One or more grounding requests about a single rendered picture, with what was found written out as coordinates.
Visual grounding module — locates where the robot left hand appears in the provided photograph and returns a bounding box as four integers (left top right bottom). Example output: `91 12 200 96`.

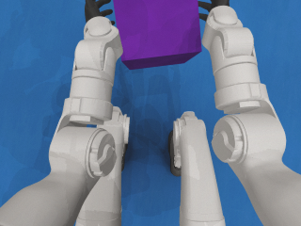
85 0 115 25

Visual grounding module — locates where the left robot forearm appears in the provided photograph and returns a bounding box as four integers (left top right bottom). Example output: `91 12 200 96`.
48 16 123 160

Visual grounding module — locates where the robot right foot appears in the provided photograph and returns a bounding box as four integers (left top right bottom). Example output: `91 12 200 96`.
167 130 182 177

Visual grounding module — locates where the right robot forearm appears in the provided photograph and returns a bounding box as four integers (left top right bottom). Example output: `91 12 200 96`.
201 6 286 139

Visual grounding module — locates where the robot right shin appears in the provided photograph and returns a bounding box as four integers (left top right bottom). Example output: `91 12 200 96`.
173 111 207 167

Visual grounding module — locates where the carton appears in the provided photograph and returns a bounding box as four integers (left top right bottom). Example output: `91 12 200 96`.
113 0 202 70

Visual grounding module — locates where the left robot upper arm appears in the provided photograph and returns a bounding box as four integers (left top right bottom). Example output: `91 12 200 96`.
0 126 117 226

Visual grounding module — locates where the right robot upper arm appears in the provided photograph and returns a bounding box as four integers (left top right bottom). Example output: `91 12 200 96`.
211 113 301 226

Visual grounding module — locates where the robot right hand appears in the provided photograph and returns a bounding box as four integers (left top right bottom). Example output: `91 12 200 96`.
198 0 230 22

